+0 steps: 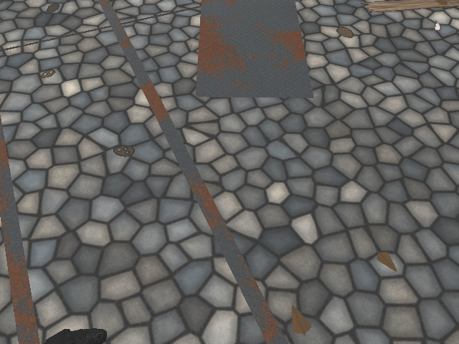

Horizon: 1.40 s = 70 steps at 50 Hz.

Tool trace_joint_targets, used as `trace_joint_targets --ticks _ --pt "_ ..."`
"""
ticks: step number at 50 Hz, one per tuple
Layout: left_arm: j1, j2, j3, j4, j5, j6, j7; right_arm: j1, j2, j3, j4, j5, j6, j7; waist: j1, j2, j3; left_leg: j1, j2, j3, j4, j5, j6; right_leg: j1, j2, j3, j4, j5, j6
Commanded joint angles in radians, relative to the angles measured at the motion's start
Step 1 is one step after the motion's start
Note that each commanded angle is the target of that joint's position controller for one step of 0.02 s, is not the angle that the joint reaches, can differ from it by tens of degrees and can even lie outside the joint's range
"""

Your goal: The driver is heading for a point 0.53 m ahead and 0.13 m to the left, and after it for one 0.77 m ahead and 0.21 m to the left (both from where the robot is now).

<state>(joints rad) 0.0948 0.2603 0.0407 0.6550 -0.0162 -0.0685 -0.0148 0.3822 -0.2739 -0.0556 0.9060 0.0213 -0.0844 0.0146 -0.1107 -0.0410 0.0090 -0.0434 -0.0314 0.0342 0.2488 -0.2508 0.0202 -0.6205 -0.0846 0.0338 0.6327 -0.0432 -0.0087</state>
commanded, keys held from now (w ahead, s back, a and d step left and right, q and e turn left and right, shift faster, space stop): w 0.08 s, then w+q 0.92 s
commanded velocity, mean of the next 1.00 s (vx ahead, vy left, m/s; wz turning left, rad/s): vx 0.50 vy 0.00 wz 0.39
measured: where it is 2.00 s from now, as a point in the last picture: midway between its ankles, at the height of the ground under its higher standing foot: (161, 268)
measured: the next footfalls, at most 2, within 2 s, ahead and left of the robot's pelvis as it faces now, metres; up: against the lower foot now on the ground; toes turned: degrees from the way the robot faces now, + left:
right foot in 0.12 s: +0.22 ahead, -0.14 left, +0.00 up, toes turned -1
left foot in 0.64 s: +0.48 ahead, +0.14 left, +0.00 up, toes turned +19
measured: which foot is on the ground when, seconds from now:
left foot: down 0.00-0.12, up 0.14-0.62, down 0.64-1.00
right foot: up 0.00-0.10, down 0.12-0.66, up 0.68-1.00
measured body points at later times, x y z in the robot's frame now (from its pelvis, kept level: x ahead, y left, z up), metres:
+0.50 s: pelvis +0.26 -0.03 +0.00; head +0.29 -0.03 +0.45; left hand +0.25 +0.25 -0.12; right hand +0.48 -0.25 -0.11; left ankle +0.41 +0.15 -0.69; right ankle +0.18 -0.14 -0.74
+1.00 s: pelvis +0.53 +0.07 +0.00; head +0.55 +0.10 +0.45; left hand +0.61 +0.39 -0.08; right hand +0.72 -0.16 -0.10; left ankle +0.45 +0.13 -0.74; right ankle +0.77 -0.01 -0.69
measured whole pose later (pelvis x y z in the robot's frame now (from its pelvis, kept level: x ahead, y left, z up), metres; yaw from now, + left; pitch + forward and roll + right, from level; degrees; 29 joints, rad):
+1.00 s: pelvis +0.53 +0.07 +0.00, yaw +28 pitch +2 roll +0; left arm 0.05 0.29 0.05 0.69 0.00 -0.10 0.00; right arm 0.32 -0.28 -0.07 0.73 0.02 -0.04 0.00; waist -0.07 -0.03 0.03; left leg -0.14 -0.11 -0.13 0.37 -0.25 0.08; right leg -0.65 -0.08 0.10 0.64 0.01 0.07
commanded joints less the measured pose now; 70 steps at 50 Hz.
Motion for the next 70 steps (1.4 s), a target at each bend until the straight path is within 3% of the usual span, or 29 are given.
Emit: trace_joint_targets --ticks 1,3,5,6,7,8,9,11,16,24,29,32,33,34,35,36,37,38,41,48,53,55,56,57,58,59,61,65,70 --pt "-0.107 0.060 0.013 -0.103 -0.007 -0.020 -0.013 -0.001 -0.181 -0.035 -0.041 0.008 0.001 -0.004 0.023 0.130 0.035 -0.008 0.270 -0.152 -0.053 0.286 0.157 0.049 0.032 -0.032 -0.073 0.001 -0.019" --pt "-0.080 0.084 0.023 -0.104 -0.006 -0.024 -0.018 -0.006 -0.199 -0.039 -0.034 0.010 0.013 -0.008 0.060 0.141 0.021 0.028 0.287 -0.150 0.007 0.384 0.138 0.121 0.052 -0.046 -0.121 -0.049 -0.047" --pt "0.131 0.152 0.062 -0.043 0.008 -0.023 -0.008 -0.013 -0.179 -0.028 -0.037 0.009 0.018 -0.011 0.172 0.110 -0.108 -0.045 0.214 -0.085 0.270 0.598 0.093 0.466 0.076 -0.061 -0.173 -0.028 -0.098" --pt "0.322 0.232 0.085 -0.017 0.025 -0.019 0.006 -0.028 -0.121 -0.003 -0.071 -0.018 0.012 -0.011 0.250 -0.005 -0.262 -0.256 0.153 -0.043 0.586 0.344 0.050 0.771 -0.129 0.157 -0.140 0.013 -0.170" --pt "0.356 0.300 0.095 -0.004 0.029 -0.010 0.005 0.082 -0.013 0.030 -0.088 -0.013 -0.010 -0.007 0.193 -0.266 -0.372 -0.616 0.001 -0.043 0.907 -0.298 0.000 1.025 -0.351 0.582 -0.244 -0.131 -0.316" --pt "0.367 0.201 0.074 -0.001 0.021 -0.010 0.004 0.028 -0.129 0.001 -0.072 0.013 -0.021 -0.004 0.234 -0.147 -0.329 -0.721 0.043 -0.154 1.026 -0.324 0.006 0.971 -0.331 0.621 -0.298 -0.257 -0.300" --pt "0.304 0.166 0.058 -0.002 0.016 -0.014 0.005 -0.051 -0.166 -0.012 -0.098 0.029 -0.025 -0.002 0.220 -0.107 -0.191 -0.763 0.084 -0.146 1.035 -0.231 0.014 0.850 -0.295 0.462 -0.317 -0.218 -0.256" --pt "0.185 0.107 0.040 -0.004 0.020 -0.021 -0.002 -0.103 -0.142 -0.016 -0.101 0.009 -0.010 -0.007 0.159 -0.051 -0.071 -0.695 0.146 -0.127 0.945 -0.093 0.000 0.626 -0.210 0.267 -0.387 -0.108 -0.215" --pt "0.136 0.107 0.052 0.041 0.033 -0.056 0.002 -0.095 -0.069 -0.015 -0.108 0.006 0.042 -0.011 0.091 -0.027 -0.001 -0.638 0.164 -0.153 0.851 0.066 -0.031 0.473 -0.180 0.043 -0.501 0.080 -0.204" --pt "0.214 0.163 0.071 0.110 0.019 -0.037 0.029 -0.336 -0.032 0.002 -0.201 -0.003 0.034 0.030 0.171 0.011 0.077 -0.652 0.137 -0.058 0.460 0.330 -0.005 0.577 -0.175 -0.172 -0.510 0.128 -0.155" --pt "0.235 0.204 0.086 0.136 0.000 0.002 0.037 -0.383 -0.063 -0.011 -0.269 0.001 0.037 0.055 0.154 -0.026 0.055 -0.607 0.073 0.037 0.386 0.128 0.063 0.734 -0.212 -0.227 -0.347 0.488 -0.117" --pt "0.205 0.223 0.084 0.124 -0.007 0.023 0.050 -0.066 -0.180 -0.079 -0.207 0.007 0.045 0.039 -0.027 -0.030 -0.135 -0.127 -0.044 0.074 0.305 0.116 0.150 0.607 -0.150 -0.280 0.121 0.709 -0.049" --pt "0.237 0.151 0.058 0.099 0.028 0.010 0.050 0.049 -0.281 -0.107 -0.185 0.006 0.056 0.014 -0.038 0.151 -0.227 0.178 0.151 -0.231 0.306 0.189 0.220 0.315 -0.086 -0.276 0.452 0.163 0.000" --pt "0.292 0.055 0.023 0.047 0.027 -0.026 0.034 -0.006 -0.334 -0.107 -0.219 0.006 0.045 0.017 0.062 0.316 -0.363 0.446 0.364 -0.825 0.133 -0.013 0.433 -0.063 0.135 -0.087 0.771 -0.552 0.051" --pt "0.169 0.152 0.041 0.033 -0.010 -0.063 0.018 0.018 -0.244 -0.082 -0.226 -0.001 0.037 0.023 -0.017 0.160 -0.361 0.441 0.360 -0.814 0.049 -0.060 0.383 -0.174 0.084 0.073 0.802 -0.516 0.024" --pt "0.103 0.160 0.042 0.009 -0.033 -0.078 0.012 -0.012 -0.199 -0.070 -0.220 -0.004 0.027 0.022 -0.007 0.131 -0.225 0.327 0.327 -0.663 0.048 -0.011 0.343 -0.214 0.045 0.059 0.752 -0.436 0.000" --pt "0.100 0.146 0.039 0.017 -0.015 -0.082 0.020 -0.078 -0.172 -0.061 -0.228 -0.001 0.021 0.022 0.048 0.037 -0.130 0.162 0.280 -0.546 0.047 0.091 0.307 -0.169 -0.001 0.054 0.654 -0.362 -0.003" --pt "0.103 0.159 0.049 0.026 0.013 -0.076 0.027 -0.138 -0.134 -0.050 -0.242 -0.004 0.020 0.018 0.084 0.043 -0.091 0.039 0.245 -0.463 0.036 0.189 0.287 -0.098 -0.029 0.053 0.570 -0.323 0.005" --pt "0.139 0.138 0.051 0.026 0.029 -0.041 0.025 -0.173 -0.137 -0.050 -0.266 -0.014 0.016 0.004 0.134 0.072 -0.060 -0.133 0.201 -0.378 -0.015 0.342 0.293 0.007 -0.039 0.037 0.465 -0.266 0.042" --pt "-0.095 0.079 0.023 -0.036 0.022 -0.040 0.012 -0.079 -0.176 -0.061 -0.236 0.002 0.031 -0.027 0.049 0.118 -0.014 -0.223 0.110 -0.278 0.004 0.238 0.208 0.091 0.055 0.004 -0.011 0.113 0.083" --pt "-0.125 0.136 0.043 -0.057 0.006 -0.061 -0.009 -0.032 -0.170 -0.062 -0.220 0.006 0.044 -0.033 0.053 0.154 -0.016 -0.106 0.170 -0.426 0.120 0.153 0.180 0.147 0.079 0.046 -0.136 0.027 0.041" --pt "-0.014 0.157 0.058 -0.027 0.023 -0.071 -0.006 -0.064 -0.149 -0.057 -0.229 -0.001 0.052 -0.036 0.116 0.176 -0.046 -0.076 0.133 -0.413 0.249 0.320 0.134 0.272 0.091 0.007 -0.208 0.037 -0.004" --pt "0.070 0.188 0.068 -0.019 0.046 -0.079 -0.002 -0.067 -0.106 -0.042 -0.243 -0.008 0.050 -0.036 0.154 0.150 -0.138 -0.108 0.076 -0.364 0.414 0.360 0.090 0.447 0.018 0.048 -0.196 0.149 -0.051" --pt "0.184 0.258 0.081 -0.016 0.069 -0.079 0.002 -0.006 -0.058 -0.024 -0.268 -0.028 0.046 -0.041 0.162 -0.025 -0.296 -0.299 -0.020 -0.277 0.710 0.074 0.028 0.753 -0.183 0.262 -0.126 0.411 -0.149" --pt "0.228 0.272 0.089 0.022 0.057 -0.059 -0.010 0.135 -0.058 -0.018 -0.261 -0.004 0.040 -0.039 0.114 -0.326 -0.393 -0.557 -0.106 -0.220 0.974 -0.430 -0.029 0.931 -0.357 0.640 -0.204 0.383 -0.309" --pt "0.202 0.183 0.066 0.002 0.026 -0.050 -0.012 0.119 -0.150 -0.036 -0.229 0.004 0.047 -0.041 0.135 -0.170 -0.317 -0.625 -0.043 -0.267 1.080 -0.394 -0.046 0.864 -0.335 0.624 -0.228 0.241 -0.286" --pt "0.103 0.106 0.033 -0.009 0.031 -0.032 -0.010 -0.052 -0.166 -0.043 -0.254 -0.009 0.070 -0.045 0.143 -0.014 -0.145 -0.621 0.009 -0.208 1.061 -0.286 -0.067 0.634 -0.240 0.353 -0.239 0.342 -0.233" --pt "0.012 0.093 0.020 0.032 0.045 -0.026 -0.012 -0.052 -0.060 -0.019 -0.256 -0.015 0.096 -0.045 0.069 -0.084 -0.096 -0.398 0.063 -0.124 0.727 -0.195 -0.085 0.390 -0.125 0.125 -0.302 0.527 -0.213" --pt "0.017 0.142 0.030 0.074 0.022 0.000 -0.002 -0.109 -0.068 -0.013 -0.255 -0.019 0.105 -0.043 0.092 -0.085 -0.164 -0.225 0.061 -0.084 0.438 0.012 -0.080 0.406 -0.134 0.083 -0.302 0.426 -0.217"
